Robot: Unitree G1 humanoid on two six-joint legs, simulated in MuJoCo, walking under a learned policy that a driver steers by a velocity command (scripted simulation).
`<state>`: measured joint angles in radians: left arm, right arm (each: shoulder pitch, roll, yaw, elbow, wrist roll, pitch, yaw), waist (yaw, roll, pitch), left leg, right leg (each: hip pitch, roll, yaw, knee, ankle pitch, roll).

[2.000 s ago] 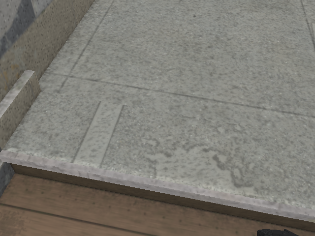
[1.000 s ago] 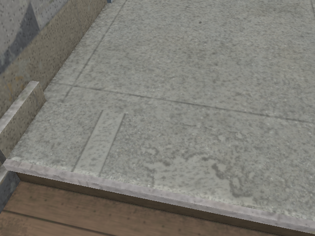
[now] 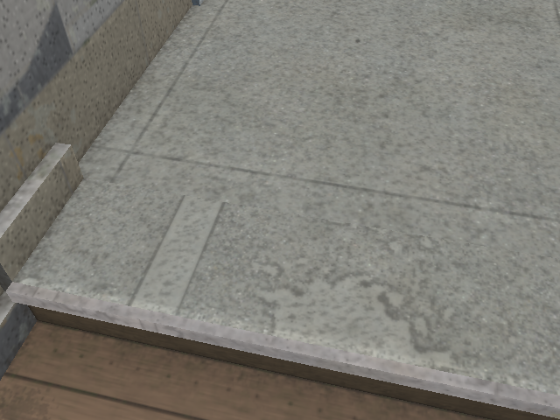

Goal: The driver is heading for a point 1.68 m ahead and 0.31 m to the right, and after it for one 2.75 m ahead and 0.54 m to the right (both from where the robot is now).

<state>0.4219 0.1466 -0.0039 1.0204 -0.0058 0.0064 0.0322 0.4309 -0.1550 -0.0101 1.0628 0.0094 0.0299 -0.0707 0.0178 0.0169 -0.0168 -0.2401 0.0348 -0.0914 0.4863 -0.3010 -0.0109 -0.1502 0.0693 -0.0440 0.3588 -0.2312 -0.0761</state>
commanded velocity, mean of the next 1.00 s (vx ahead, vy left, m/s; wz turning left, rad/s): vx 0.42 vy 0.00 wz -0.10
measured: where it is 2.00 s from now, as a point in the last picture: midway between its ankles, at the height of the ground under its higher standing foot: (282, 212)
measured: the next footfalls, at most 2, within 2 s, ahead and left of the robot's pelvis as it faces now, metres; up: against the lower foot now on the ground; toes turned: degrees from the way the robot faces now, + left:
left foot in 0.32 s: +0.14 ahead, +0.22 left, +0.00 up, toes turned +4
right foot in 0.72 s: +0.37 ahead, +0.06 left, +0.16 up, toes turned -2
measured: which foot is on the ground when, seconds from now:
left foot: up 0.00-0.30, down 0.32-0.74, up 0.76-1.00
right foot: down 0.00-0.34, up 0.36-0.70, down 0.72-1.00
